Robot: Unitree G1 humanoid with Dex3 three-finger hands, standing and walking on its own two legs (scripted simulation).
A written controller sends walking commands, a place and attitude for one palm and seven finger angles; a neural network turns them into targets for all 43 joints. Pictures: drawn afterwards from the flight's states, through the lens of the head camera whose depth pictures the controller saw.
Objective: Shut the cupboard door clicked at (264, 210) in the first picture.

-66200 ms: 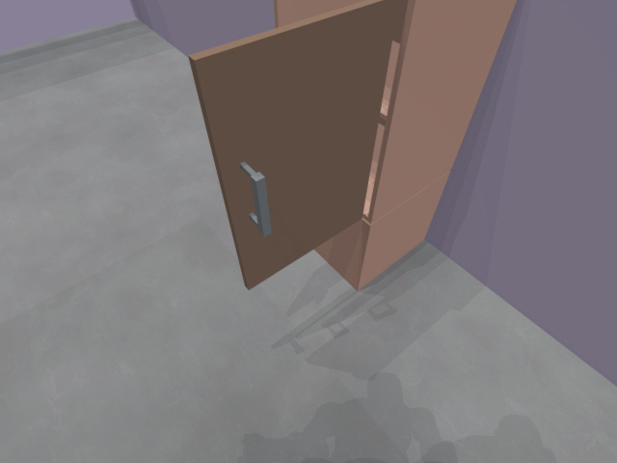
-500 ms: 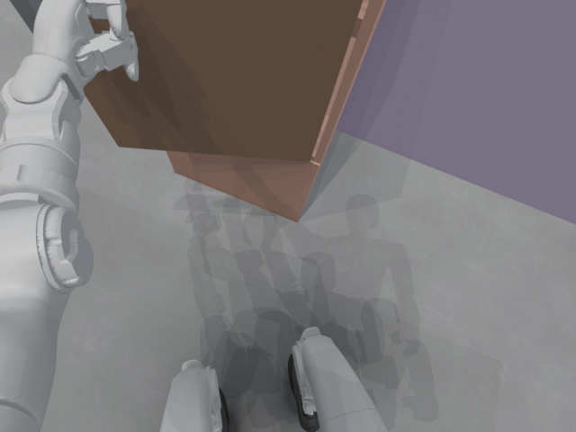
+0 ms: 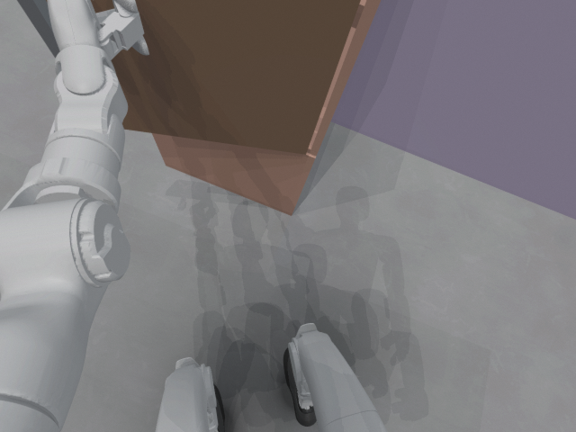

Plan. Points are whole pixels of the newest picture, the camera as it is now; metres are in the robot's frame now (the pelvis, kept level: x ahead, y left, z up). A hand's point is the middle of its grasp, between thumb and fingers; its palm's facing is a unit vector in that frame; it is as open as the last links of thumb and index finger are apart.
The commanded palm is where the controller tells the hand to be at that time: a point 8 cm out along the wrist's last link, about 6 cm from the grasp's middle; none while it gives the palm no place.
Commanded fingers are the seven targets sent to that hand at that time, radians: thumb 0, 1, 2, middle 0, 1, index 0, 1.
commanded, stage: pull the fist back off the door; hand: left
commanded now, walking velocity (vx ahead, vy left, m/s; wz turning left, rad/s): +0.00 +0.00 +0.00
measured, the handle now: out of the picture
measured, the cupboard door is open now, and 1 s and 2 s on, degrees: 16 16 16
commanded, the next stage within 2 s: draw the hand back to the body in 0.64 s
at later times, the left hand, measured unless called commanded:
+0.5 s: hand (124, 86) +0.52 +0.09 +0.09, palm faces +0.03 -1.00 +0.00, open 3.1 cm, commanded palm +0.49 +0.13 +0.10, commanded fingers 0.00 0.90 0.90 -1.30 -1.50 -1.30 -1.50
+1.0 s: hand (84, 113) +0.46 +0.12 +0.13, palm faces +0.07 -1.00 -0.06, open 3.1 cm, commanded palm +0.42 +0.17 +0.14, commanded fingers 0.00 0.90 0.90 -1.30 -1.50 -1.30 -1.50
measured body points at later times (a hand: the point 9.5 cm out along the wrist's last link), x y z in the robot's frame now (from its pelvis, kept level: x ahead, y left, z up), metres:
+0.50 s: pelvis +0.02 +0.00 +0.04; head +0.15 +0.01 +0.47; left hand +0.51 +0.15 +0.10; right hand +0.03 -0.27 -0.07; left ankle +0.01 +0.12 -0.62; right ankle +0.05 -0.13 -0.62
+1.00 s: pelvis +0.02 -0.01 +0.06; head +0.10 -0.03 +0.51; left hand +0.45 +0.17 +0.14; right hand +0.06 -0.25 -0.07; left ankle +0.01 +0.12 -0.61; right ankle +0.05 -0.13 -0.61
